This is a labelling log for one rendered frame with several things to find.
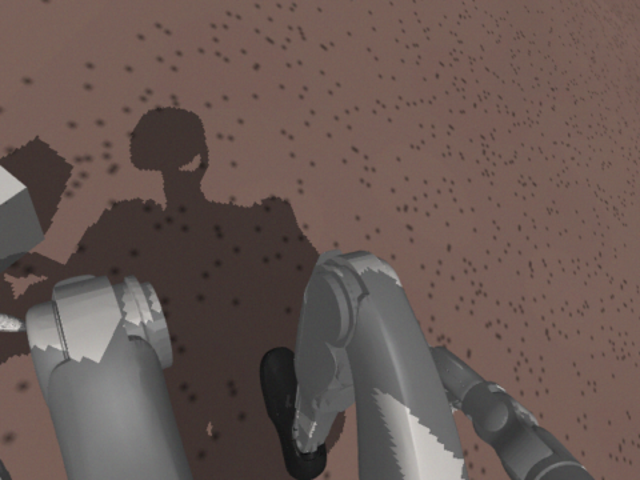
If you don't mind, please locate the right robot arm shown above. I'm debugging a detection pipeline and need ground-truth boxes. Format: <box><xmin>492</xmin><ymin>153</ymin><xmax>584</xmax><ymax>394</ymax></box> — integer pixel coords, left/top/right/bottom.
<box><xmin>461</xmin><ymin>381</ymin><xmax>595</xmax><ymax>480</ymax></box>

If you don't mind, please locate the carton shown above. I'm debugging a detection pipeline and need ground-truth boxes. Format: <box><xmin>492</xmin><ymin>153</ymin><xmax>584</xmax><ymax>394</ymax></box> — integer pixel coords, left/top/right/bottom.
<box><xmin>0</xmin><ymin>165</ymin><xmax>45</xmax><ymax>273</ymax></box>

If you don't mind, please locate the right robot foot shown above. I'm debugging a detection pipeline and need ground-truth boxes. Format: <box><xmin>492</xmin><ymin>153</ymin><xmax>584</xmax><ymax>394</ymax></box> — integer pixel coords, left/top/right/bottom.
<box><xmin>260</xmin><ymin>347</ymin><xmax>327</xmax><ymax>480</ymax></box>

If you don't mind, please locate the right robot hand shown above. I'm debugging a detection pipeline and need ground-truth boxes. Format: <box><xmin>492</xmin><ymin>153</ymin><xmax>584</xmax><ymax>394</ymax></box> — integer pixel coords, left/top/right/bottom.
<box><xmin>428</xmin><ymin>344</ymin><xmax>486</xmax><ymax>413</ymax></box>

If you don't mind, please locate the left robot hand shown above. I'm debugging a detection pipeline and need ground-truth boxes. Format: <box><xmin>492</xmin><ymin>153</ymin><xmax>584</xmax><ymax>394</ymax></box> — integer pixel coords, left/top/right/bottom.
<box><xmin>0</xmin><ymin>313</ymin><xmax>27</xmax><ymax>332</ymax></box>

